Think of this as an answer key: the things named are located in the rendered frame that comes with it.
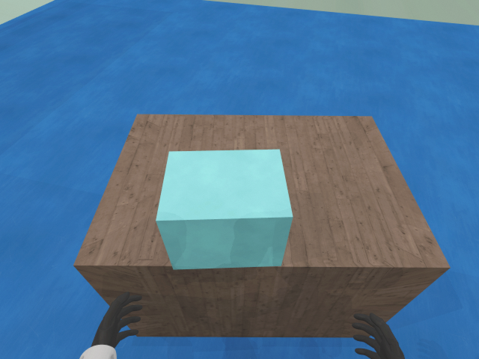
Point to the pedestal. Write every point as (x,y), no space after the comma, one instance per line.
(358,241)

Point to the carton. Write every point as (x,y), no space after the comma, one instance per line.
(224,209)

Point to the right robot hand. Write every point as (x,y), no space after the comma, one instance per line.
(385,343)

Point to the left robot hand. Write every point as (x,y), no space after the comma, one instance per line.
(107,332)

